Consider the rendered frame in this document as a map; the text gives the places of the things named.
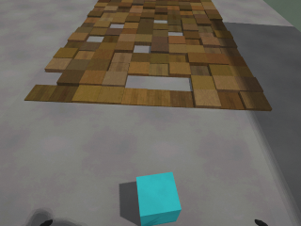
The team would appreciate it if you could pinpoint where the carton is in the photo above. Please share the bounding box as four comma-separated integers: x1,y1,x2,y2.
136,172,182,226

